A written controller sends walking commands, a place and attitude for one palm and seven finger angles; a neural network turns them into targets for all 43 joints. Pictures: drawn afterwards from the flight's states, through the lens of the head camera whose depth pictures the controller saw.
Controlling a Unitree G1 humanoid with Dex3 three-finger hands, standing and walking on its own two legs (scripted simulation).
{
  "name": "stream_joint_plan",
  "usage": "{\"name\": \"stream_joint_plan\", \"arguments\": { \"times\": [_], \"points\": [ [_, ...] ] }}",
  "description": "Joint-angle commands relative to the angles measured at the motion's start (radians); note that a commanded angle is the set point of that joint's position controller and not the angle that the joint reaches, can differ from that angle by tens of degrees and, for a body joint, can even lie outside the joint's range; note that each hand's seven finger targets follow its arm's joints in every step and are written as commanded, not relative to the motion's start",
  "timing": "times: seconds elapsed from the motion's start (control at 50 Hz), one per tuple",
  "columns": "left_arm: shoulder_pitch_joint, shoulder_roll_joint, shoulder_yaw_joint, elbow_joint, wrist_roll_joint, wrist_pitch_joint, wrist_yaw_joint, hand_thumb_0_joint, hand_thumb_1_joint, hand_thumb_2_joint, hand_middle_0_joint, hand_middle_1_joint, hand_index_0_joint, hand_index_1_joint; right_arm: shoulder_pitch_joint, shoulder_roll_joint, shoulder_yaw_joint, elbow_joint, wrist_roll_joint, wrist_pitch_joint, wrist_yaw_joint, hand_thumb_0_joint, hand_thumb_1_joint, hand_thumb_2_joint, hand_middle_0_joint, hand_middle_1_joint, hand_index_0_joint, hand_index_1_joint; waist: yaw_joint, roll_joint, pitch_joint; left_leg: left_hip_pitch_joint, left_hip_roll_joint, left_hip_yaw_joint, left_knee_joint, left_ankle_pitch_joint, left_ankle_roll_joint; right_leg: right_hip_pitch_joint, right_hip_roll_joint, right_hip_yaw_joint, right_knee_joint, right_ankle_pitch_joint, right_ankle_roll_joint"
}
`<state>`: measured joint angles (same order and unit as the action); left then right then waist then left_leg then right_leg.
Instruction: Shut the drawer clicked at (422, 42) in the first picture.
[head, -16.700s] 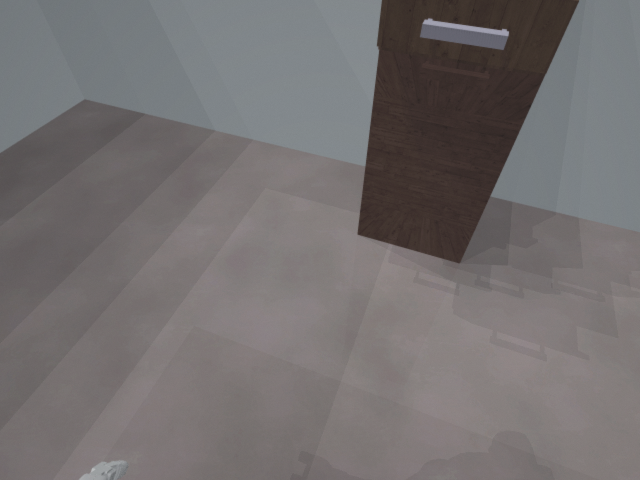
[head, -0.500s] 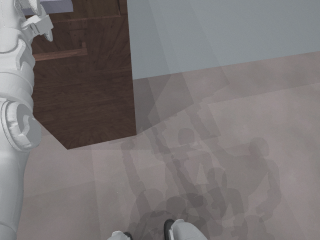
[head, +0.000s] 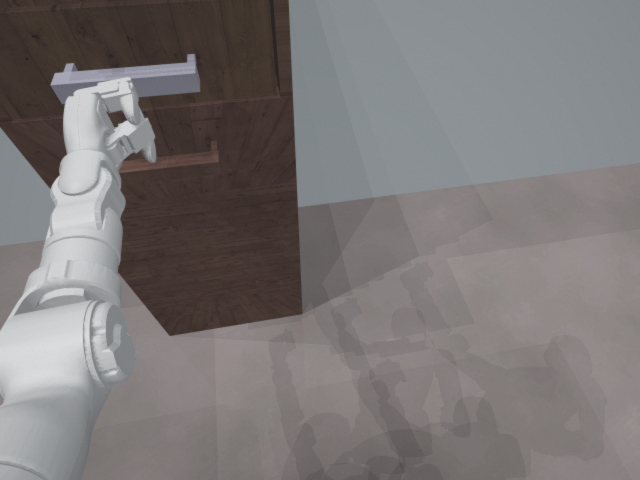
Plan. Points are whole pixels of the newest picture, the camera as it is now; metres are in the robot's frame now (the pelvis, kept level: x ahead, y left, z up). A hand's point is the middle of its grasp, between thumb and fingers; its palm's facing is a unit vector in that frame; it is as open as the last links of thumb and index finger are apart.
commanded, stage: draw the hand back to the body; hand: left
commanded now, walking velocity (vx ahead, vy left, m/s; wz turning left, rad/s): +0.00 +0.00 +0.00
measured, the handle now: (131, 73) +0.61 +0.22 +0.17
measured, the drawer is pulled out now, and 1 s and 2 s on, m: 0.00 0.00 0.00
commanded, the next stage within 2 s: step back with the hand held close in 1.38 s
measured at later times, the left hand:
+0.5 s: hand (96, 207) +0.37 +0.20 +0.18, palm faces +0.12 -0.99 -0.02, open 3.3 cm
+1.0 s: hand out of the picture +0.22 +0.23 +0.18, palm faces +0.38 -0.88 -0.30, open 3.3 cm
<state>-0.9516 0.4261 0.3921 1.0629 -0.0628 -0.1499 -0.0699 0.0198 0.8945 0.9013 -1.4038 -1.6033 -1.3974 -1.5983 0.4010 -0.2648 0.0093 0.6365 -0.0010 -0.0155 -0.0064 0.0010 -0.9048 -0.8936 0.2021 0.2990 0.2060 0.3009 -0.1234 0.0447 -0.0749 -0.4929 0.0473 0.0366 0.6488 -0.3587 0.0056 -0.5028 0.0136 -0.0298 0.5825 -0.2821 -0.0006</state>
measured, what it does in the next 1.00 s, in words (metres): stands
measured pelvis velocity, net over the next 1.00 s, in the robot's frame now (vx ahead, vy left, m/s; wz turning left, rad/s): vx -0.02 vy -0.01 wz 0.03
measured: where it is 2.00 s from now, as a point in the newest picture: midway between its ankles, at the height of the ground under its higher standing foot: outside the picture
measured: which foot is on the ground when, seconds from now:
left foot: down 0.00-1.00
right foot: down 0.00-1.00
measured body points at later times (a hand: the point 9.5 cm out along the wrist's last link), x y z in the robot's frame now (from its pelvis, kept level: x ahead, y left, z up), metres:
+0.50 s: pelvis -0.01 +0.00 +0.01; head -0.01 -0.02 +0.46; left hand +0.35 +0.25 +0.18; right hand +0.16 -0.23 -0.08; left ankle -0.03 +0.11 -0.72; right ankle +0.00 -0.12 -0.72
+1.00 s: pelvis -0.02 -0.01 +0.02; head -0.04 -0.03 +0.47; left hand +0.19 +0.27 +0.20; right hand +0.18 -0.22 -0.07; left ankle -0.03 +0.11 -0.72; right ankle +0.00 -0.12 -0.72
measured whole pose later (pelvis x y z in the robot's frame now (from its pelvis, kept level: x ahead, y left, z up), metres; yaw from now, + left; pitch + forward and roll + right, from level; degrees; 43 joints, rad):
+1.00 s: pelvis -0.02 -0.01 +0.02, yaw +2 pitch -5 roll -1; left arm 0.23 0.29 0.23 -0.22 -0.06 -0.12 0.08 0.02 0.89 0.90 -1.41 -1.60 -1.40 -1.60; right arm 0.18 -0.23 0.03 0.65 -0.01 -0.07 -0.07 0.01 -0.90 -0.89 0.20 0.30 0.21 0.30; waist 0.05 0.07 0.03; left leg -0.05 0.02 0.03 0.37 -0.23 0.00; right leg -0.07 0.00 -0.04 0.33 -0.18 0.00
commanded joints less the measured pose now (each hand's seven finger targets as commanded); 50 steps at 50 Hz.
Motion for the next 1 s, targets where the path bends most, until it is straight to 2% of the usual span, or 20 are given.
{"name": "stream_joint_plan", "arguments": {
  "times": [0.0, 0.04, 0.1, 0.14, 0.22, 0.28, 0.32, 0.48, 0.5, 0.52, 0.54, 0.6, 0.68, 0.7, 0.74, 0.78, 0.8, 0.88, 0.94, 0.98],
  "points": [
    [-0.508, 0.2, -0.027, -0.31, -0.03, -0.077, -0.025, 0.0, 0.9, 0.9, -1.4, -1.6, -1.4, -1.6, 0.114, -0.148, -0.057, -0.058, 0.009, -0.026, -0.017, 0.0, -0.9, -0.9, 0.2, 0.3, 0.2, 0.3, 0.0, 0.057, -0.452, 0.274, -0.031, -0.022, -0.02, 0.51, 0.028, 0.207, 0.024, -0.001, -0.008, 0.489, -0.017],
    [-0.382, 0.151, -0.052, -0.333, -0.055, -0.063, -0.048, 0.0, 0.9, 0.9, -1.4, -1.6, -1.4, -1.6, 0.081, -0.146, -0.055, -0.073, 0.019, -0.027, -0.015, 0.0, -0.9, -0.9, 0.2, 0.3, 0.2, 0.3, 0.024, 0.058, -0.447, 0.297, -0.027, -0.023, -0.022, 0.569, 0.024, 0.219, 0.024, -0.005, -0.007, 0.512, -0.019],
    [-0.218, 0.107, -0.059, -0.401, -0.095, -0.013, -0.07, 0.0, 0.9, 0.9, -1.4, -1.6, -1.4, -1.6, 0.031, -0.145, -0.055, -0.104, 0.032, -0.022, -0.012, 0.0, -0.9, -0.9, 0.2, 0.3, 0.2, 0.3, 0.059, -0.003, -0.413, 0.279, -0.027, -0.015, -0.039, 0.588, 0.028, 0.269, 0.021, -0.013, -0.014, 0.541, -0.018],
    [-0.166, 0.119, -0.049, -0.511, -0.107, 0.021, -0.067, 0.0, 0.9, 0.9, -1.4, -1.6, -1.4, -1.6, -0.01, -0.142, -0.053, -0.128, 0.041, -0.017, -0.015, 0.0, -0.9, -0.9, 0.2, 0.3, 0.2, 0.3, 0.082, -0.007, -0.397, 0.272, -0.029, -0.014, -0.055, 0.578, 0.029, 0.303, 0.017, -0.014, -0.019, 0.543, -0.02],
    [-0.125, 0.113, -0.051, -0.665, -0.117, 0.073, -0.039, 0.0, 0.9, 0.9, -1.4, -1.6, -1.4, -1.6, -0.086, -0.132, -0.042, -0.153, 0.049, -0.022, -0.029, 0.0, -0.9, -0.9, 0.2, 0.3, 0.2, 0.3, 0.088, -0.033, -0.318, 0.26, -0.036, -0.012, -0.092, 0.461, 0.032, 0.317, 0.012, -0.016, -0.045, 0.478, -0.021],
    [-0.12, 0.121, -0.057, -0.807, -0.115, 0.077, -0.024, 0.0, 0.9, 0.9, -1.4, -1.6, -1.4, -1.6, -0.133, -0.123, -0.033, -0.166, 0.047, -0.037, -0.045, 0.0, -0.9, -0.9, 0.2, 0.3, 0.2, 0.3, 0.094, -0.008, -0.332, 0.301, -0.038, -0.02, -0.105, 0.43, 0.032, 0.331, 0.008, -0.01, -0.057, 0.436, -0.023],
    [-0.056, 0.09, -0.079, -0.859, -0.119, 0.083, -0.029, 0.0, 0.9, 0.9, -1.4, -1.6, -1.4, -1.6, -0.165, -0.112, -0.027, -0.169, 0.05, -0.05, -0.052, 0.0, -0.9, -0.9, 0.2, 0.3, 0.2, 0.3, 0.107, 0.011, -0.332, 0.327, -0.037, -0.026, -0.119, 0.443, 0.026, 0.341, 0.007, -0.015, -0.06, 0.429, -0.027],
    [0.201, 0.024, -0.111, -0.972, -0.162, 0.194, -0.073, 0.0, 0.9, 0.9, -1.4, -1.6, -1.4, -1.6, -0.283, -0.099, -0.001, -0.193, 0.066, -0.09, -0.077, 0.0, -0.9, -0.9, 0.2, 0.3, 0.2, 0.3, 0.145, -0.026, -0.213, 0.328, -0.044, -0.036, -0.169, 0.335, 0.018, 0.342, -0.002, -0.027, -0.101, 0.315, -0.031],
    [0.268, 0.085, -0.151, -1.133, -0.073, 0.107, 0.004, 0.0, 0.9, 0.9, -1.4, -1.6, -1.4, -1.6, -0.298, -0.094, -0.005, -0.193, 0.042, -0.106, -0.072, 0.0, -0.9, -0.9, 0.2, 0.3, 0.2, 0.3, 0.144, -0.019, -0.141, 0.351, -0.04, -0.011, -0.217, 0.311, 0.02, 0.327, -0.011, 0.0, -0.165, 0.265, -0.023],
    [0.392, 0.052, -0.137, -1.067, -0.067, 0.089, 0.045, 0.0, 0.9, 0.9, -1.4, -1.6, -1.4, -1.6, -0.305, -0.091, -0.002, -0.176, 0.038, -0.107, -0.073, 0.0, -0.9, -0.9, 0.2, 0.3, 0.2, 0.3, 0.144, -0.057, -0.096, 0.333, -0.037, -0.018, -0.235, 0.272, 0.019, 0.334, -0.007, -0.007, -0.177, 0.224, -0.023],
    [0.429, 0.031, -0.16, -1.104, -0.056, 0.073, 0.067, 0.0, 0.9, 0.9, -1.4, -1.6, -1.4, -1.6, -0.313, -0.089, 0.002, -0.17, 0.037, -0.103, -0.071, 0.0, -0.9, -0.9, 0.2, 0.3, 0.2, 0.3, 0.148, -0.064, -0.094, 0.339, -0.033, -0.021, -0.255, 0.263, 0.017, 0.358, -0.007, -0.006, -0.187, 0.212, -0.023],
    [0.471, 0.065, -0.13, -1.18, -0.032, 0.036, 0.11, 0.0, 0.9, 0.9, -1.4, -1.6, -1.4, -1.6, -0.331, -0.083, 0.001, -0.16, 0.029, -0.096, -0.076, 0.0, -0.9, -0.9, 0.2, 0.3, 0.2, 0.3, 0.147, -0.067, -0.088, 0.37, -0.033, -0.015, -0.285, 0.249, 0.021, 0.392, -0.007, 0.005, -0.226, 0.191, -0.02],
    [0.553, 0.081, -0.105, -1.287, -0.012, 0.006, 0.139, 0.0, 0.9, 0.9, -1.4, -1.6, -1.4, -1.6, -0.356, -0.072, 0.002, -0.153, 0.016, -0.095, -0.084, 0.0, -0.9, -0.9, 0.2, 0.3, 0.2, 0.3, 0.157, 0.016, -0.094, 0.414, -0.04, -0.006, -0.308, 0.27, 0.021, 0.438, -0.01, 0.012, -0.26, 0.204, -0.022],
    [0.577, 0.063, -0.116, -1.312, -0.008, 0.0, 0.143, 0.0, 0.9, 0.9, -1.4, -1.6, -1.4, -1.6, -0.36, -0.065, 0.004, -0.153, 0.015, -0.096, -0.083, 0.0, -0.9, -0.9, 0.2, 0.3, 0.2, 0.3, 0.156, 0.039, -0.093, 0.424, -0.04, -0.008, -0.313, 0.278, 0.018, 0.444, -0.01, 0.009, -0.26, 0.207, -0.023],
    [0.639, 0.049, -0.122, -1.368, -0.003, -0.011, 0.151, 0.0, 0.9, 0.9, -1.4, -1.6, -1.4, -1.6, -0.364, -0.062, 0.001, -0.154, 0.008, -0.101, -0.083, 0.0, -0.9, -0.9, 0.2, 0.3, 0.2, 0.3, 0.16, 0.042, -0.099, 0.443, -0.043, -0.008, -0.318, 0.299, 0.017, 0.46, -0.008, 0.006, -0.266, 0.228, -0.022],
    [0.73, 0.047, -0.118, -1.398, -0.001, -0.019, 0.153, 0.0, 0.9, 0.9, -1.4, -1.6, -1.4, -1.6, -0.371, -0.066, -0.004, -0.155, 0.004, -0.107, -0.081, 0.0, -0.9, -0.9, 0.2, 0.3, 0.2, 0.3, 0.166, -0.007, -0.086, 0.445, -0.043, -0.009, -0.323, 0.31, 0.017, 0.471, -0.002, 0.003, -0.28, 0.228, -0.02],
    [0.773, 0.039, -0.119, -1.424, 0.0, -0.022, 0.154, 0.0, 0.9, 0.9, -1.4, -1.6, -1.4, -1.6, -0.372, -0.064, -0.004, -0.157, 0.002, -0.107, -0.08, 0.0, -0.9, -0.9, 0.2, 0.3, 0.2, 0.3, 0.169, 0.012, -0.081, 0.449, -0.043, -0.008, -0.325, 0.319, 0.018, 0.476, -0.005, 0.004, -0.277, 0.239, -0.02],
    [0.95, 0.046, -0.081, -1.451, -0.002, -0.023, 0.155, 0.0, 0.9, 0.9, -1.4, -1.6, -1.4, -1.6, -0.378, -0.067, -0.013, -0.153, -0.005, -0.104, -0.076, 0.0, -0.9, -0.9, 0.2, 0.3, 0.2, 0.3, 0.18, -0.044, -0.017, 0.428, -0.042, -0.009, -0.33, 0.318, 0.018, 0.472, -0.001, 0.001, -0.299, 0.228, -0.017],
    [1.023, 0.044, -0.063, -1.535, 0.002, -0.033, 0.157, 0.0, 0.9, 0.9, -1.4, -1.6, -1.4, -1.6, -0.378, -0.058, -0.014, -0.157, -0.007, -0.103, -0.073, 0.0, -0.9, -0.9, 0.2, 0.3, 0.2, 0.3, 0.183, 0.007, -0.024, 0.431, -0.042, -0.01, -0.327, 0.323, 0.015, 0.48, -0.007, 0.004, -0.293, 0.23, -0.019],
    [1.101, 0.056, -0.041, -1.567, 0.002, -0.038, 0.159, 0.0, 0.9, 0.9, -1.4, -1.6, -1.4, -1.6, -0.381, -0.058, -0.018, -0.158, -0.012, -0.111, -0.072, 0.0, -0.9, -0.9, 0.2, 0.3, 0.2, 0.3, 0.19, -0.003, -0.005, 0.427, -0.042, -0.009, -0.325, 0.315, 0.016, 0.472, -0.005, 0.006, -0.305, 0.217, -0.017]
  ]
}}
